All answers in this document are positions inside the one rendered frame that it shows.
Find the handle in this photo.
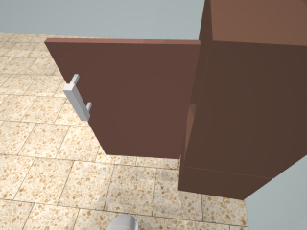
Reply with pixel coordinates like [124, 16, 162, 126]
[63, 74, 92, 122]

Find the left robot thigh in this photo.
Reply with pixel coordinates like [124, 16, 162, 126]
[106, 214, 139, 230]

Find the cupboard door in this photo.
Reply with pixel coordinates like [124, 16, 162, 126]
[44, 37, 201, 160]

